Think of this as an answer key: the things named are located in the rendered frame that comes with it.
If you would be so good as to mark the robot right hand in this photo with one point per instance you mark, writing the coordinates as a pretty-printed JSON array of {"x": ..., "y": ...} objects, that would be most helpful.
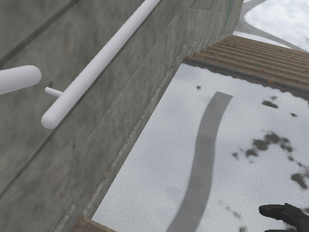
[{"x": 289, "y": 214}]

